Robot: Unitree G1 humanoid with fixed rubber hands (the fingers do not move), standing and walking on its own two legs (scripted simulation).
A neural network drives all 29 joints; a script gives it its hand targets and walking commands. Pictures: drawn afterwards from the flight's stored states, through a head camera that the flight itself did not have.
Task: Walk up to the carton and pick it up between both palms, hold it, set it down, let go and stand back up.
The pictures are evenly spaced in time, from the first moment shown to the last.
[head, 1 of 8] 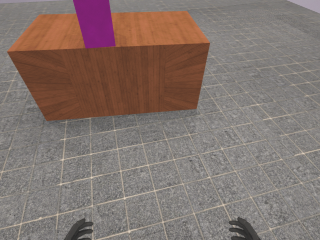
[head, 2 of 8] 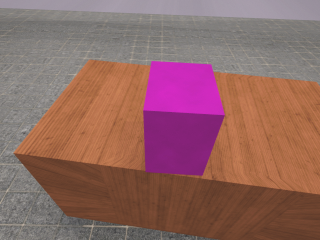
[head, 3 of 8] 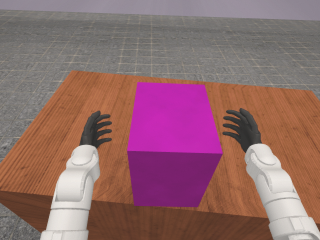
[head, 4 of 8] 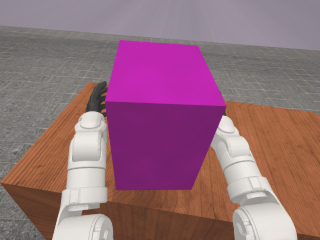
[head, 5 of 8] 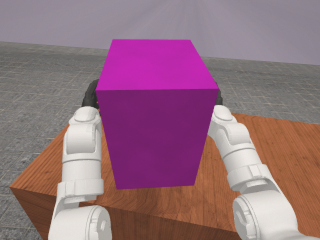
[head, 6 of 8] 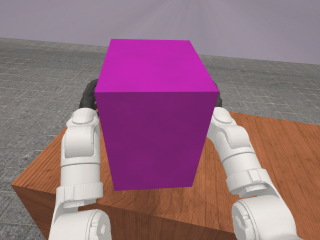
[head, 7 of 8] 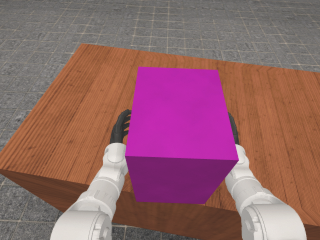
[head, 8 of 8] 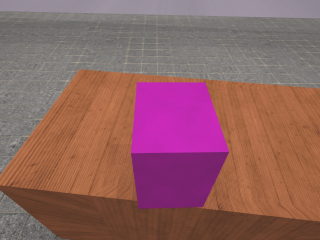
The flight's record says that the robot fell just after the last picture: no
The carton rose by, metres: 0.21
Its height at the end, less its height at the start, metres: +0.00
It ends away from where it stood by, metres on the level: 0.02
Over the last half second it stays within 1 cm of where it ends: yes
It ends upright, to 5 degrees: yes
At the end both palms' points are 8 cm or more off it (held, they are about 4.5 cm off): yes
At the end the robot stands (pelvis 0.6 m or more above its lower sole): yes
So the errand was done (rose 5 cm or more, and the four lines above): yes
